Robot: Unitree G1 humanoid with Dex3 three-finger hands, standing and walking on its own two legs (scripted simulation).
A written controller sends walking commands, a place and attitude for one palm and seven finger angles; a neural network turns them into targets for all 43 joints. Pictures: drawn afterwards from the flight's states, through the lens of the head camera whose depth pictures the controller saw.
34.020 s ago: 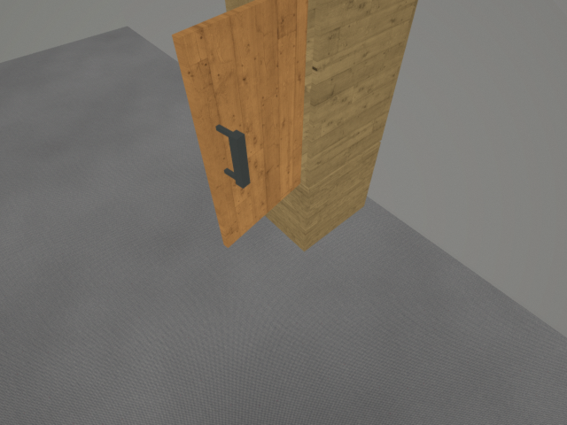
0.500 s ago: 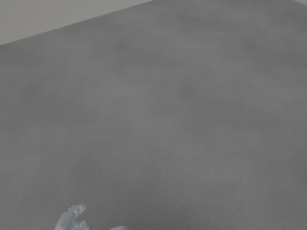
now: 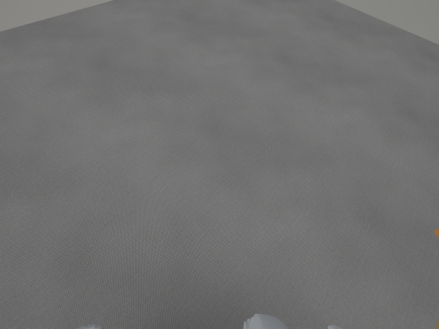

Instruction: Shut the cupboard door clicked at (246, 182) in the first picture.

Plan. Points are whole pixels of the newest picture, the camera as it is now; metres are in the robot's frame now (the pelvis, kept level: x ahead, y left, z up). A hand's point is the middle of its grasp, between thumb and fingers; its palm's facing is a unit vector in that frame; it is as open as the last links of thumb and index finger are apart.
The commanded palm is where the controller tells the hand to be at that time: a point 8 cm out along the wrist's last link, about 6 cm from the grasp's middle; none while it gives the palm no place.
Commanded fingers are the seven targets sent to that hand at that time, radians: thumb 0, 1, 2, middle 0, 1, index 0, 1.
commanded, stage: turn to face it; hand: left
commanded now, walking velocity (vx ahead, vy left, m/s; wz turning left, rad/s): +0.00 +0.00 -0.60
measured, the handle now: out of the picture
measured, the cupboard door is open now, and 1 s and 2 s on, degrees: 63 63 63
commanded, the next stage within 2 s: take the last steps up to it in 1.82 s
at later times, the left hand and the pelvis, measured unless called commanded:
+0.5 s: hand (157, 316) +0.16 +0.13 -0.16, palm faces -0.29 -0.93 -0.24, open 7.4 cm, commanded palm none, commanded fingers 0.00 0.90 0.90 -0.20 -0.30 -0.20 -0.30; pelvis +0.01 -0.04 +0.00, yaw -17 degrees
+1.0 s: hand (195, 269) +0.25 +0.07 -0.16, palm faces -0.58 -0.77 -0.26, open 7.4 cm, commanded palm none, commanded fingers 0.00 0.90 0.90 -0.20 -0.30 -0.20 -0.30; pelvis +0.03 -0.04 -0.02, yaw -37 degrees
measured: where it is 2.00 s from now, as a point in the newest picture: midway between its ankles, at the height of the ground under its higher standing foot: outside the picture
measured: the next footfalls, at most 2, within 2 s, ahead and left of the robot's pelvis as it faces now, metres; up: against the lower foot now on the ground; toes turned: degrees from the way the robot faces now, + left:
right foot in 0.24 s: +0.00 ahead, -0.15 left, +0.00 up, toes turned -14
left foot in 0.62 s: +0.12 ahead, +0.07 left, +0.00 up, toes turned -19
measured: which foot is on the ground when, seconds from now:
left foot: down 0.00-0.24, up 0.26-0.60, down 0.62-0.98, up 1.00-1.00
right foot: up 0.00-0.22, down 0.24-0.62, up 0.64-0.96, down 0.98-1.00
